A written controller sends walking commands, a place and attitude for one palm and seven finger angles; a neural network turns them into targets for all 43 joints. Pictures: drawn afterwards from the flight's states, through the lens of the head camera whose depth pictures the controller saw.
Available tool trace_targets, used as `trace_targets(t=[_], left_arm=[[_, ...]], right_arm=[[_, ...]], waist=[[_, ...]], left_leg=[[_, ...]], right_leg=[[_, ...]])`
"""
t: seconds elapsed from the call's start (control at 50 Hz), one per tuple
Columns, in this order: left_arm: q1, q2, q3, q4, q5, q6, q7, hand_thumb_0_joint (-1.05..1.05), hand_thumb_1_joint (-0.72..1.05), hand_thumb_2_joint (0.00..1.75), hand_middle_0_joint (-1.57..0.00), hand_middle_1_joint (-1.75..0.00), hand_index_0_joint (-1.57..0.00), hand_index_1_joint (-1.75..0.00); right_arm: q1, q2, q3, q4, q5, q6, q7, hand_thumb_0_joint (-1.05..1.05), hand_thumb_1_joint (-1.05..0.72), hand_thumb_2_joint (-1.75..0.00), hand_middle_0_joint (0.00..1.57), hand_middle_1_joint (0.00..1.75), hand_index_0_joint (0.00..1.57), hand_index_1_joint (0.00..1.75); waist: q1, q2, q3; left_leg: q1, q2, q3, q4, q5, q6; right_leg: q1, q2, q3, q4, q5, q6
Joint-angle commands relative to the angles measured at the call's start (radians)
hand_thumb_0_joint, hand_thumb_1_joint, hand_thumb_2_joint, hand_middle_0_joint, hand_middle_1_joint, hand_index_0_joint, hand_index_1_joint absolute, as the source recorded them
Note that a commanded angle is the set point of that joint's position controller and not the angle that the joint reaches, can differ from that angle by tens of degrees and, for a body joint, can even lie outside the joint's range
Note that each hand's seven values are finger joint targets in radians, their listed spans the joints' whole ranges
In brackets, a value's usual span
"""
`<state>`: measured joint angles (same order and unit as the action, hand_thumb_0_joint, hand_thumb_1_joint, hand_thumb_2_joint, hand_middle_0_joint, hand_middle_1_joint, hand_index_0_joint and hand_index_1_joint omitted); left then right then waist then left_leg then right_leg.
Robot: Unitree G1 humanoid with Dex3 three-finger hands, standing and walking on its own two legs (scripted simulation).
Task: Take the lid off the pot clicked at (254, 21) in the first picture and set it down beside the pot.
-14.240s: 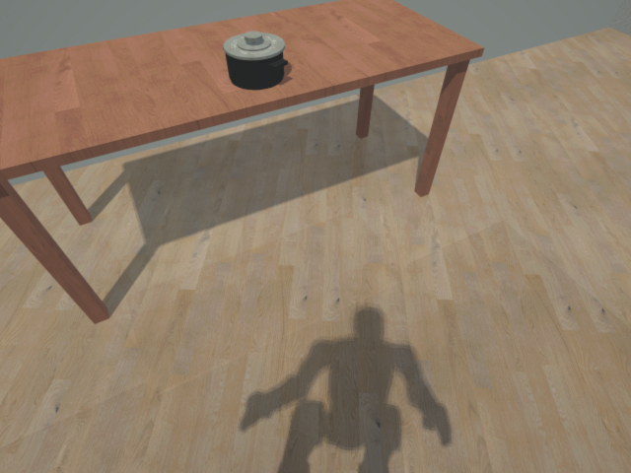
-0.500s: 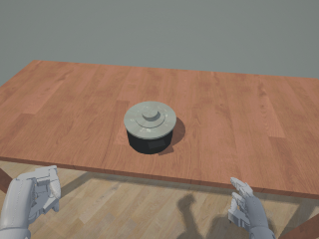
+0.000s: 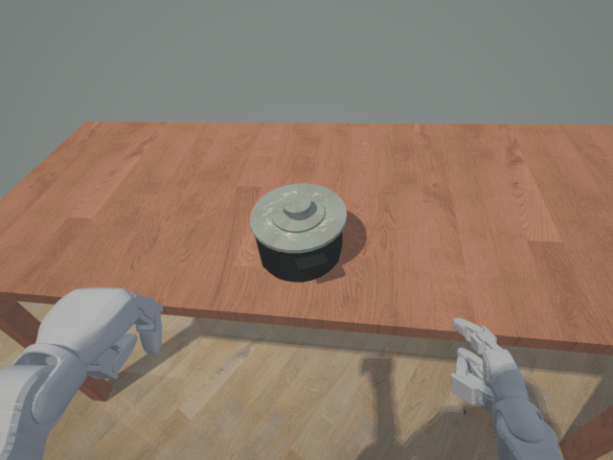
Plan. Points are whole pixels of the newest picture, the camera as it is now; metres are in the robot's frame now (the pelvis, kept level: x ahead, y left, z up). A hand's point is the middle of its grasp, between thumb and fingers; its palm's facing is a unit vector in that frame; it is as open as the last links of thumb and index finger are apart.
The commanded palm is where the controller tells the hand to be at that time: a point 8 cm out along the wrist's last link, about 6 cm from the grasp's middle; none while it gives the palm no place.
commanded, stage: reach forward and open the fingers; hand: left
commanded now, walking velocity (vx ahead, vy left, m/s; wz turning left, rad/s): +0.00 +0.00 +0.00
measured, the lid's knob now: (296, 205) +0.52 +0.09 +0.04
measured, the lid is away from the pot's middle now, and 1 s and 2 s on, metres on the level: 0.00 0.00 0.00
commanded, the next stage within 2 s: move the open hand above the knob in 0.60 s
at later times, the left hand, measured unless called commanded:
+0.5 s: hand (133, 298) +0.27 +0.25 +0.11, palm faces -0.18 -0.05 -0.98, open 9.9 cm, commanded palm +0.26 +0.25 +0.16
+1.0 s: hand (174, 254) +0.34 +0.23 +0.11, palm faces -0.22 -0.06 -0.97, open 10.3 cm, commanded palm +0.33 +0.22 +0.17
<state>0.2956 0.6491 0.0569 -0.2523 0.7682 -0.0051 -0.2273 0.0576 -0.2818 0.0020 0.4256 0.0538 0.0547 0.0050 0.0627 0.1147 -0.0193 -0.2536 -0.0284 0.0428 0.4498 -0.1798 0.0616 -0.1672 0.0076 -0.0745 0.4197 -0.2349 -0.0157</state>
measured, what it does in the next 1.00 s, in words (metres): stands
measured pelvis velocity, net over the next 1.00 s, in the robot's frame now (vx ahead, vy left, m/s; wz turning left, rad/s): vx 0.01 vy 0.00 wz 0.01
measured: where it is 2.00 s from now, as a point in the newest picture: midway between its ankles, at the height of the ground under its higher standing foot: outside the picture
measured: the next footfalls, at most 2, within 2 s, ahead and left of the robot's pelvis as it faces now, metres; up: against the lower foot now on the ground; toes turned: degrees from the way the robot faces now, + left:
none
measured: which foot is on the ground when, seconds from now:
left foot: down 0.00-1.00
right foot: down 0.00-1.00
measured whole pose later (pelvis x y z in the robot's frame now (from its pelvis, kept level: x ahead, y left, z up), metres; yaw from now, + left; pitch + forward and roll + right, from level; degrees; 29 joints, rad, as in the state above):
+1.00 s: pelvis +0.01 +0.00 +0.00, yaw +1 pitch +0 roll +0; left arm -0.29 0.60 -0.15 0.10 0.83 0.14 -0.33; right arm 0.06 -0.29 0.02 0.41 0.08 0.06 0.05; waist 0.01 0.08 -0.01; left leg -0.26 -0.05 0.04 0.44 -0.18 0.07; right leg -0.18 -0.01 -0.08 0.44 -0.26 -0.01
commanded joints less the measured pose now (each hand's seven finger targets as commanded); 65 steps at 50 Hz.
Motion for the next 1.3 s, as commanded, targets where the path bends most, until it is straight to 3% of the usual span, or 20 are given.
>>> trace_targets(t=[0.0,0.04,0.06,0.14,0.16,0.24,0.28,0.34,0.46,0.52,0.54,0.64,0.72,0.74,0.8,0.84,1.02,1.1,1.2,1.28], left_arm=[[-0.261,0.175,0.112,-0.124,0.002,-0.015,0.042,0.0,0.12,1.21,-0.98,-0.58,-0.98,-0.58],[-0.293,0.233,0.162,-0.138,0.025,-0.008,0.042,0.0,0.06,1.22,-0.95,-0.51,-0.95,-0.51],[-0.32,0.195,0.115,-0.125,0.019,-0.009,0.039,0.0,0.03,1.23,-0.94,-0.47,-0.94,-0.47],[-0.37,0.262,0.173,-0.091,0.039,0.006,0.036,0.0,-0.09,1.28,-0.89,-0.33,-0.89,-0.33],[-0.387,0.205,0.112,-0.068,0.029,0.009,0.029,0.0,-0.12,1.29,-0.88,-0.29,-0.88,-0.29],[-0.424,0.233,0.134,-0.094,0.033,0.016,0.024,0.0,-0.24,1.34,-0.83,-0.15,-0.83,-0.15],[-0.445,0.199,0.09,-0.05,0.032,0.024,0.015,0.0,-0.3,1.36,-0.8,-0.08,-0.8,-0.08],[-0.496,0.251,0.134,-0.051,0.04,0.032,0.013,0.0,-0.3,1.37,-0.81,-0.08,-0.81,-0.08],[-0.554,0.215,0.087,0.01,0.036,0.042,0.001,0.0,-0.3,1.37,-0.81,-0.08,-0.81,-0.08],[-0.619,0.218,0.068,-0.002,0.043,0.05,0.0,0.0,-0.3,1.38,-0.81,-0.08,-0.81,-0.08],[-0.621,0.248,0.106,-0.026,0.048,0.052,0.001,0.0,-0.3,1.38,-0.81,-0.08,-0.81,-0.08],[-0.658,0.259,0.108,0.028,0.049,0.068,-0.009,0.0,-0.31,1.39,-0.81,-0.08,-0.81,-0.08],[-0.756,0.175,-0.014,0.089,0.038,0.125,-0.037,0.0,-0.31,1.39,-0.81,-0.08,-0.81,-0.08],[-0.752,0.207,0.02,0.081,0.042,0.133,-0.042,0.0,-0.31,1.39,-0.81,-0.08,-0.81,-0.08],[-0.855,0.196,-0.028,0.108,0.059,0.141,-0.058,0.0,-0.31,1.39,-0.81,-0.08,-0.81,-0.08],[-0.885,0.226,0.0,0.08,0.066,0.137,-0.059,0.0,-0.31,1.39,-0.81,-0.08,-0.81,-0.08],[-0.995,0.133,-0.1,0.22,0.079,0.16,-0.053,0.0,-0.31,1.39,-0.81,-0.08,-0.81,-0.08],[-1.041,0.152,-0.089,0.261,0.089,0.17,-0.045,0.0,-0.31,1.39,-0.81,-0.08,-0.81,-0.08],[-1.093,0.116,-0.127,0.267,0.09,0.182,-0.039,0.0,-0.31,1.39,-0.81,-0.08,-0.81,-0.08],[-1.134,0.093,-0.153,0.354,0.096,0.2,-0.036,0.0,-0.31,1.39,-0.81,-0.08,-0.81,-0.08]], right_arm=[[-0.063,-0.083,-0.023,-0.064,-0.001,0.018,-0.001,0.0,-0.9,-0.9,0.2,0.3,0.2,0.3],[-0.086,-0.082,-0.016,-0.073,-0.004,0.011,0.004,0.0,-0.9,-0.9,0.2,0.3,0.2,0.3],[-0.078,-0.079,-0.017,-0.068,-0.005,0.011,0.003,0.0,-0.9,-0.9,0.2,0.3,0.2,0.3],[-0.094,-0.086,-0.012,-0.065,-0.002,0.016,0.007,0.0,-0.9,-0.9,0.2,0.3,0.2,0.3],[-0.093,-0.082,-0.012,-0.061,-0.004,0.018,0.006,0.0,-0.9,-0.9,0.2,0.3,0.2,0.3],[-0.099,-0.088,-0.014,-0.07,0.0,0.016,0.016,0.0,-0.9,-0.9,0.2,0.3,0.2,0.3],[-0.084,-0.091,-0.015,-0.057,-0.002,0.023,0.016,0.0,-0.9,-0.9,0.2,0.3,0.2,0.3],[-0.096,-0.095,-0.014,-0.07,0.002,0.022,0.019,0.0,-0.9,-0.9,0.2,0.3,0.2,0.3],[-0.082,-0.094,-0.012,-0.06,-0.001,0.027,0.022,0.0,-0.9,-0.9,0.2,0.3,0.2,0.3],[-0.082,-0.099,-0.011,-0.062,0.003,0.033,0.023,0.0,-0.9,-0.9,0.2,0.3,0.2,0.3],[-0.084,-0.097,-0.014,-0.077,0.006,0.025,0.029,0.0,-0.9,-0.9,0.2,0.3,0.2,0.3],[-0.072,-0.103,-0.013,-0.075,0.008,0.031,0.031,0.0,-0.9,-0.9,0.2,0.3,0.2,0.3],[-0.075,-0.104,-0.012,-0.07,0.014,0.035,0.033,0.0,-0.9,-0.9,0.2,0.3,0.2,0.3],[-0.075,-0.106,-0.015,-0.083,0.018,0.027,0.037,0.0,-0.9,-0.9,0.2,0.3,0.2,0.3],[-0.073,-0.107,-0.008,-0.067,0.017,0.033,0.03,0.0,-0.9,-0.9,0.2,0.3,0.2,0.3],[-0.068,-0.106,-0.011,-0.078,0.017,0.023,0.034,0.0,-0.9,-0.9,0.2,0.3,0.2,0.3],[-0.057,-0.097,0.0,-0.065,0.024,0.036,0.04,0.0,-0.9,-0.9,0.2,0.3,0.2,0.3],[-0.048,-0.101,0.0,-0.064,0.027,0.039,0.041,0.0,-0.9,-0.9,0.2,0.3,0.2,0.3],[-0.051,-0.094,0.0,-0.071,0.031,0.042,0.043,0.0,-0.9,-0.9,0.2,0.3,0.2,0.3],[-0.043,-0.097,0.004,-0.063,0.035,0.052,0.043,0.0,-0.9,-0.9,0.2,0.3,0.2,0.3]], waist=[[-0.022,0.008,-0.062],[-0.005,0.014,-0.095],[-0.018,-0.004,-0.105],[-0.003,0.0,-0.106],[-0.016,-0.003,-0.1],[-0.01,0.012,-0.113],[-0.019,-0.015,-0.116],[-0.012,-0.001,-0.104],[-0.021,-0.022,-0.13],[-0.025,0.022,-0.135],[-0.019,0.016,-0.148],[-0.022,-0.002,-0.162],[-0.038,0.002,-0.155],[-0.036,-0.005,-0.168],[-0.049,-0.003,-0.181],[-0.043,0.006,-0.21],[-0.055,-0.003,-0.206],[-0.056,-0.025,-0.217],[-0.058,-0.011,-0.252],[-0.069,-0.056,-0.226]], left_leg=[[0.138,0.031,-0.073,-0.094,0.043,-0.008],[0.141,0.027,-0.08,-0.092,0.043,-0.006],[0.144,0.027,-0.077,-0.095,0.037,-0.007],[0.142,0.027,-0.086,-0.102,0.06,-0.009],[0.139,0.025,-0.075,-0.102,0.059,-0.009],[0.155,0.027,-0.088,-0.099,0.083,-0.011],[0.156,0.028,-0.085,-0.108,0.079,-0.012],[0.142,0.025,-0.085,-0.101,0.071,-0.01],[0.151,0.024,-0.085,-0.1,0.096,-0.011],[0.159,0.024,-0.091,-0.102,0.103,-0.016],[0.163,0.025,-0.098,-0.091,0.118,-0.014],[0.164,0.025,-0.093,-0.078,0.151,-0.014],[0.153,0.014,-0.1,-0.087,0.129,-0.016],[0.158,0.015,-0.098,-0.068,0.138,-0.013],[0.163,0.011,-0.101,-0.077,0.121,-0.014],[0.179,0.011,-0.107,-0.059,0.157,-0.01],[0.161,0.007,-0.101,-0.06,0.151,-0.017],[0.153,0.008,-0.097,-0.054,0.153,-0.016],[0.169,0.004,-0.093,-0.04,0.176,-0.013],[0.132,0.003,-0.082,-0.036,0.152,-0.013]], right_leg=[[-0.093,0.002,0.047,-0.117,-0.016,-0.007],[-0.072,0.009,0.06,-0.108,-0.003,-0.015],[-0.06,0.002,0.048,-0.107,-0.018,-0.012],[-0.046,0.009,0.058,-0.105,0.01,-0.021],[-0.046,0.003,0.047,-0.108,0.001,-0.018],[-0.044,0.008,0.054,-0.097,0.034,-0.023],[-0.052,0.002,0.041,-0.104,0.022,-0.018],[-0.044,0.007,0.052,-0.097,0.027,-0.025],[-0.044,0.004,0.04,-0.091,0.042,-0.024],[-0.053,0.001,0.038,-0.086,0.046,-0.025],[-0.039,0.008,0.045,-0.07,0.064,-0.031],[-0.037,0.008,0.047,-0.064,0.095,-0.032],[-0.055,-0.001,0.036,-0.06,0.087,-0.025],[-0.048,0.004,0.046,-0.049,0.1,-0.03],[-0.054,0.002,0.039,-0.052,0.083,-0.027],[-0.042,0.003,0.046,-0.038,0.114,-0.034],[-0.067,0.0,0.036,-0.025,0.112,-0.034],[-0.065,0.0,0.038,-0.015,0.119,-0.034],[-0.063,-0.003,0.043,-0.004,0.142,-0.036],[-0.072,-0.003,0.043,-0.003,0.144,-0.031]])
